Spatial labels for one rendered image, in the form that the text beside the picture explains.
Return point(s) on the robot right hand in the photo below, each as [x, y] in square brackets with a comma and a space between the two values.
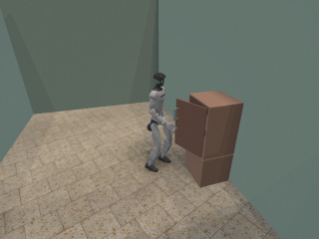
[170, 126]

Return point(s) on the right robot upper arm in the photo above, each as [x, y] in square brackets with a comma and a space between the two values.
[152, 96]

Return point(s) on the right robot foot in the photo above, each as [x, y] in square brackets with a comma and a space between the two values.
[152, 168]

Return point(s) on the cupboard door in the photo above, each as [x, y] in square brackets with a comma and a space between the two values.
[190, 123]

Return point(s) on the robot foot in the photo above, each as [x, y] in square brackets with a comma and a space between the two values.
[152, 168]
[164, 159]

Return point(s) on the left robot foot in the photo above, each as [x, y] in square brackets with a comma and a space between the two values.
[164, 159]

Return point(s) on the right robot forearm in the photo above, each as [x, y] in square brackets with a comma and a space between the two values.
[158, 118]

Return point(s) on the handle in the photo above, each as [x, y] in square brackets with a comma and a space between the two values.
[175, 114]

